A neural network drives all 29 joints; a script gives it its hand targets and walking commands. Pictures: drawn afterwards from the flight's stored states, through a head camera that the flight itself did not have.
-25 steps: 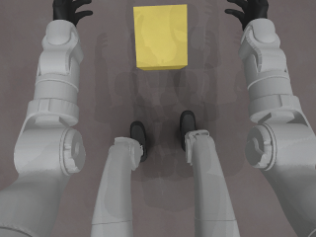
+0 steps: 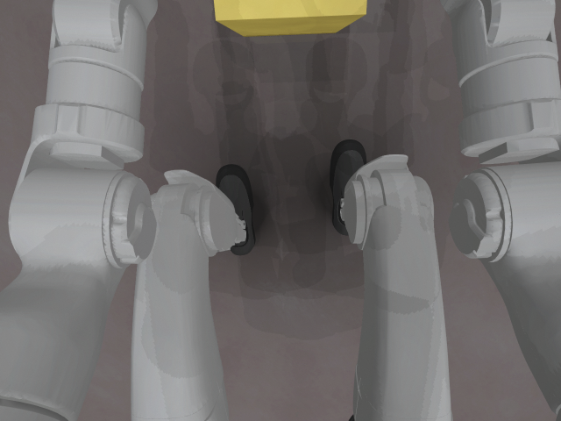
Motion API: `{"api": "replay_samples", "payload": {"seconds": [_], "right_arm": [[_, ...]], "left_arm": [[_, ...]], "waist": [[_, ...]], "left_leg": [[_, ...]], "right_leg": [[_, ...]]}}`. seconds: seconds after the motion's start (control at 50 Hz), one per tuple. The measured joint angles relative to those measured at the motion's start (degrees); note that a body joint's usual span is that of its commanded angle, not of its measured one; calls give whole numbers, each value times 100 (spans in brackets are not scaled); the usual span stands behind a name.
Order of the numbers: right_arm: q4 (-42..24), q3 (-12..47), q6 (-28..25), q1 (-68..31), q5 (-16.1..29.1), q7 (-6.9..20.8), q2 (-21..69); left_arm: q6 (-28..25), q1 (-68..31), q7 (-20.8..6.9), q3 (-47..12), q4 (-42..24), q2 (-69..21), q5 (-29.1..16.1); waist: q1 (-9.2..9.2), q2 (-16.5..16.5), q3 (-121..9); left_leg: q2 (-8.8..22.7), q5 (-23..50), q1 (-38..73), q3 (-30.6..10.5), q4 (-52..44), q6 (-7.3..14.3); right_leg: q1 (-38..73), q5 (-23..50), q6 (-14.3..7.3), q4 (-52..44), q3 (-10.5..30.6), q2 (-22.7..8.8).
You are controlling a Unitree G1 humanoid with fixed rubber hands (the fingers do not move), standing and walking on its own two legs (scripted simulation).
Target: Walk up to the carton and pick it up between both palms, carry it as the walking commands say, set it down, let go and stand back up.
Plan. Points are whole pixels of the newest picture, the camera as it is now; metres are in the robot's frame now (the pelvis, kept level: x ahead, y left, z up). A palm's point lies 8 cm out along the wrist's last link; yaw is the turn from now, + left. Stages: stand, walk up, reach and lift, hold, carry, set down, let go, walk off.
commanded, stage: reach and lift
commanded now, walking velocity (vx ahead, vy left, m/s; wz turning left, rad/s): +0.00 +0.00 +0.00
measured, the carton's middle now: out of the picture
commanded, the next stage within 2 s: none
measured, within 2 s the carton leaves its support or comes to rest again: neither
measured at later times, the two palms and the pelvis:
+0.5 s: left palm out of the picture +0.55 +0.11 -0.29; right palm out of the picture +0.54 -0.19 -0.30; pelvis -0.01 +0.00 -0.10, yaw +1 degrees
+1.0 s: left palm out of the picture +0.55 +0.11 -0.33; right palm out of the picture +0.55 -0.19 -0.33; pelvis -0.01 +0.00 -0.13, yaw +2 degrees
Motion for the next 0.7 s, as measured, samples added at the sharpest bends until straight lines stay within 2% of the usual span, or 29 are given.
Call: {"api": "replay_samples", "payload": {"seconds": [0.12,0.32,0.46,0.7], "right_arm": [[203,168,112,-67,132,-37,-35],[1415,255,-107,-661,148,69,-152],[1951,276,-348,-920,172,168,-180],[2087,462,-517,-956,443,182,-366]], "left_arm": [[44,-9,77,-11,27,0,-91],[-175,-381,61,-11,892,1,-97],[-361,-622,-56,-52,1366,1,-119],[-522,-707,-58,-421,1500,13,-283]], "waist": [[-6,-16,-31],[50,-17,-49],[10,-28,-50],[24,-54,-37]], "left_leg": [[-8,-163,-381,0,605,0],[-8,-202,-916,-1,1302,-28],[-8,-186,-1491,-21,1742,-24],[-27,-288,-2173,-22,2384,3]], "right_leg": [[-437,-91,18,593,77,72],[-1005,-107,18,1295,108,73],[-1554,-66,22,1685,104,69],[-2236,-148,52,2308,134,54]]}}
